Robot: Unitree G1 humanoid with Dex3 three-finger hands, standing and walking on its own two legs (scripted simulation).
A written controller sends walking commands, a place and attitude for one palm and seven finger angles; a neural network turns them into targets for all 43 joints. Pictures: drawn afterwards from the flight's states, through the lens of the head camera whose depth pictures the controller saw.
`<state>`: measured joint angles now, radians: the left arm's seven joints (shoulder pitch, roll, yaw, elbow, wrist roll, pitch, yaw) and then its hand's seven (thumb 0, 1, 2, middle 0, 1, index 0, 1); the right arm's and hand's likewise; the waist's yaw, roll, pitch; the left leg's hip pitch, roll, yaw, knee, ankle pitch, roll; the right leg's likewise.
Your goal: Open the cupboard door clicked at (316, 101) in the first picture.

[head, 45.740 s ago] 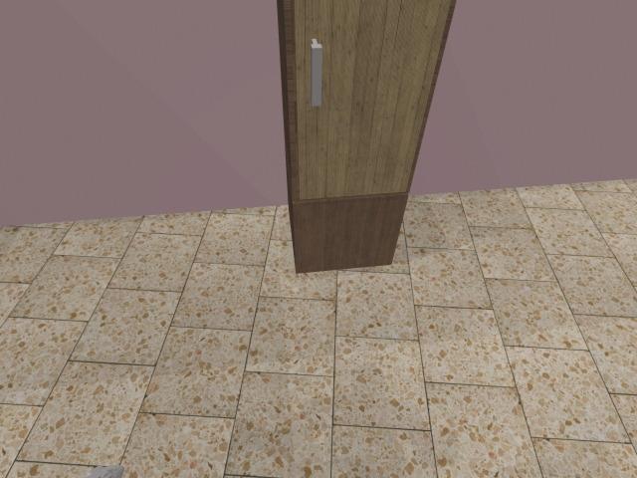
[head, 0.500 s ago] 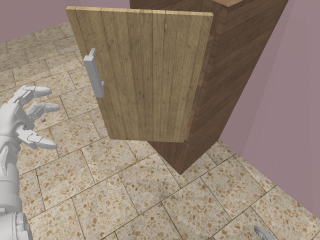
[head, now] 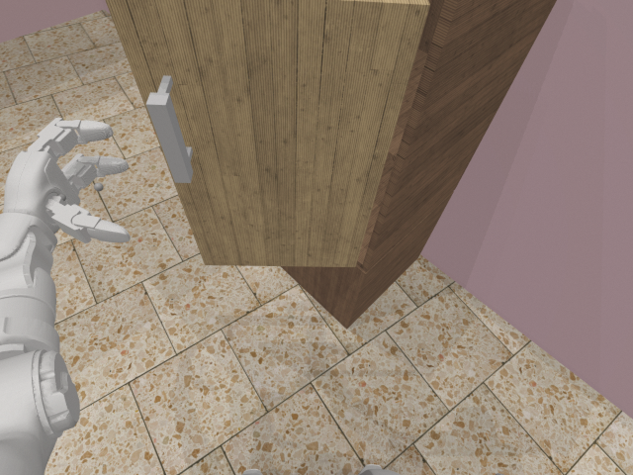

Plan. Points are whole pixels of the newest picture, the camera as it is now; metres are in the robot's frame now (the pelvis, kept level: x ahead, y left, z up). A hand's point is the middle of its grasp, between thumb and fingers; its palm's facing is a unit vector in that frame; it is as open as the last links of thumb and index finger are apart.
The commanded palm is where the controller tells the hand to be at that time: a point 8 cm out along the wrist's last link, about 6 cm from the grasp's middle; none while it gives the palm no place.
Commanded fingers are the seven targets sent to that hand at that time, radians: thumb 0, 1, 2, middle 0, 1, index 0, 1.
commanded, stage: move the hooked fingers beside the handle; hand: left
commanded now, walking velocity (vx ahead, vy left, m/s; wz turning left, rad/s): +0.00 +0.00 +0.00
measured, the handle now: (175, 131) +0.55 +0.19 +0.09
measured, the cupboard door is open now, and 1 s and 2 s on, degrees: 46 46 46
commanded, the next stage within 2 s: slide the fingers in behind the handle in 1.30 s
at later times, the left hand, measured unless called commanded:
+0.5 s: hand (111, 146) +0.50 +0.26 +0.11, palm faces -0.01 -1.00 -0.01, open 14.0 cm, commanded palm +0.49 +0.31 +0.10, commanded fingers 0.00 -0.50 0.30 -0.30 -1.20 -0.30 -1.20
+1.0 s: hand (115, 152) +0.50 +0.26 +0.10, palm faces -0.01 -1.00 +0.00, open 14.0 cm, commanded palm +0.48 +0.30 +0.09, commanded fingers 0.00 -0.50 0.30 -0.30 -1.20 -0.30 -1.20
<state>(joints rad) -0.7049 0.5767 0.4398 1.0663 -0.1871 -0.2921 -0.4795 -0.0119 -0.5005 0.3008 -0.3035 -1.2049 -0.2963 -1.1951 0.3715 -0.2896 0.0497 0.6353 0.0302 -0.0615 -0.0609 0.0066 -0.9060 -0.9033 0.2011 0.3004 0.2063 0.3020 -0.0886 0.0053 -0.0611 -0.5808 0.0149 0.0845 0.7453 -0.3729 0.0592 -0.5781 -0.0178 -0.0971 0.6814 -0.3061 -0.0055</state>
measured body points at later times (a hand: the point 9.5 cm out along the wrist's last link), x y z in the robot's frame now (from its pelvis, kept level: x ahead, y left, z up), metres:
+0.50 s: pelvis +0.00 +0.00 -0.01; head +0.12 +0.02 +0.42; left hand +0.49 +0.32 +0.11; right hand -0.01 -0.28 -0.11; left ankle -0.01 +0.07 -0.71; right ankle +0.01 -0.12 -0.71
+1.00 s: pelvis +0.02 +0.00 -0.01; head +0.12 +0.02 +0.43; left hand +0.49 +0.31 +0.10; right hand +0.02 -0.27 -0.11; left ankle -0.01 +0.07 -0.71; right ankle +0.01 -0.12 -0.71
